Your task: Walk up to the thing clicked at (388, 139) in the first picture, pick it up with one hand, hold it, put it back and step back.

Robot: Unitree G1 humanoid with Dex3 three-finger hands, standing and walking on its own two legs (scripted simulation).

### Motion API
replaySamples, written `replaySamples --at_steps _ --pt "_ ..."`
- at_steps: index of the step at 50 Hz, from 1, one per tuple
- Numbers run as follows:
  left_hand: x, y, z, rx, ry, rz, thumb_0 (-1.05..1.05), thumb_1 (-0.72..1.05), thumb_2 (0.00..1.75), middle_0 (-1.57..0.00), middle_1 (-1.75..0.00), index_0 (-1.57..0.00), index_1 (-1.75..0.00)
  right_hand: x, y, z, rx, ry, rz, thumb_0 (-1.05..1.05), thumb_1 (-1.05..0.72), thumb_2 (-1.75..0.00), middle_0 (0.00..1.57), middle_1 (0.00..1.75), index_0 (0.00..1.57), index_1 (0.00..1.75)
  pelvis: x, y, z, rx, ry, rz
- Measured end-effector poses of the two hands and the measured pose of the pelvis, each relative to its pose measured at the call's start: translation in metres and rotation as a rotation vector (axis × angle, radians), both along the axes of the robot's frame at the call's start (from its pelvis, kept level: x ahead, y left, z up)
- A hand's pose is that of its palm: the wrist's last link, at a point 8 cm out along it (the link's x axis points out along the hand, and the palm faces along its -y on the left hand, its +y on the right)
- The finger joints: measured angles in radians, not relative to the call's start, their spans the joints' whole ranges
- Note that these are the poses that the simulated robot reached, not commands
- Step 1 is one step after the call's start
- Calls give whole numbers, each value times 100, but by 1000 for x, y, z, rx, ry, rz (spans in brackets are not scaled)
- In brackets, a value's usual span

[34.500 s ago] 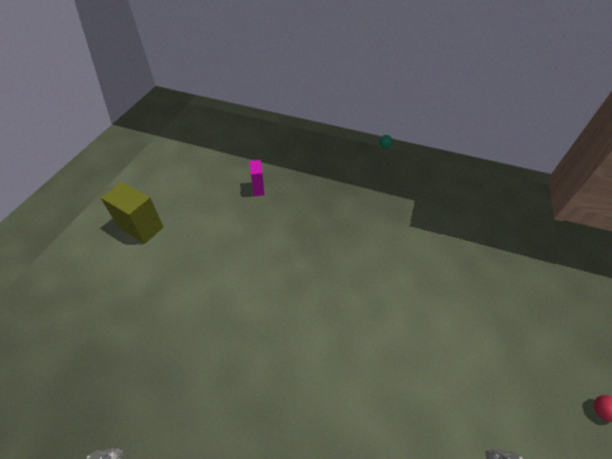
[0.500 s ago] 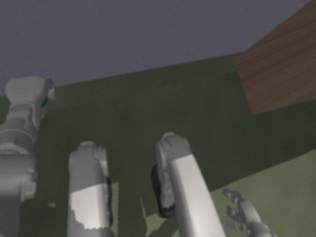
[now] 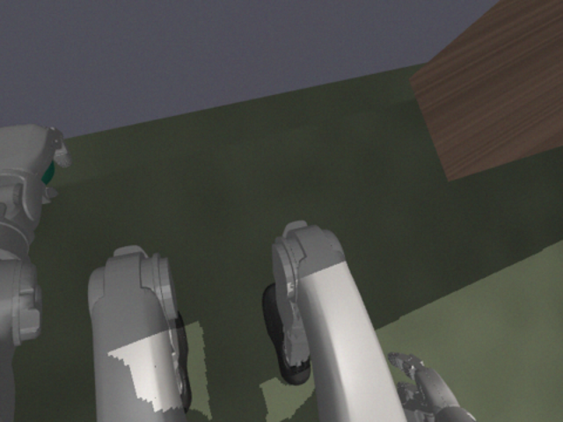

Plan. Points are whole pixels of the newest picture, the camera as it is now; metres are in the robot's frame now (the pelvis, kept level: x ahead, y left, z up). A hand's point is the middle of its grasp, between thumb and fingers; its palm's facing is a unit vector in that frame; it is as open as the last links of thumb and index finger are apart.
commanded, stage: lower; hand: left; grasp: from above
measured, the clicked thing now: (26, 167) +0.46 +0.30 -0.19
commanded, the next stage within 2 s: rest in 0.44 s
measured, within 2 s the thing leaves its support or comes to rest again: rests again in 1.86 s
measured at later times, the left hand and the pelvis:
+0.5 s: hand (52, 183) +0.44 +0.28 -0.24, palm faces -0.48 -0.09 -0.87, open 6.9 cm; pelvis +0.00 +0.00 -0.03, yaw -2 degrees
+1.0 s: hand (68, 182) +0.46 +0.27 -0.28, palm faces -0.48 -0.12 -0.87, open 6.6 cm; pelvis +0.01 +0.00 -0.05, yaw -5 degrees
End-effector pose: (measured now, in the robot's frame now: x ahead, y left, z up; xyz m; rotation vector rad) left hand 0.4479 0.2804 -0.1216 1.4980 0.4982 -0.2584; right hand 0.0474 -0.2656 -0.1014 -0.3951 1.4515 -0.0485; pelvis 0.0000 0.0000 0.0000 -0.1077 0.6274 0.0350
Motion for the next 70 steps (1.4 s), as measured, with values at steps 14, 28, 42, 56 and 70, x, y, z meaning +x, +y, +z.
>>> replaySamples --at_steps 14,28,42,56,70 --pt "6 4 -23 1 30 10 -6 19 56 -61 -65 -93 -71 6 -2 -11 -18 -4 28 0 -91 -90 20 30 20 30 1 1 -16 -13 -16 -11" --pt "4 2 -63 -21 10 -10 -6 20 54 -60 -65 -95 -71 5 1 -21 -24 19 66 0 -91 -90 20 30 20 30 4 2 -35 -30 -35 -20" --pt "15 -1 -88 -23 20 22 -6 20 55 -60 -65 -96 -72 -4 6 -26 10 55 85 0 -91 -90 20 30 20 30 8 3 -44 -47 -41 -36" --pt "13 -5 -104 -47 4 7 -7 21 53 -60 -65 -100 -72 -5 7 -19 8 54 131 0 -91 -90 20 30 20 30 7 5 -49 -69 -70 -48" --pt "14 -3 -113 -38 13 22 -7 22 52 -59 -65 -102 -72 -6 11 -12 14 29 179 0 -91 -90 20 30 20 30 4 7 -52 -84 -96 -56"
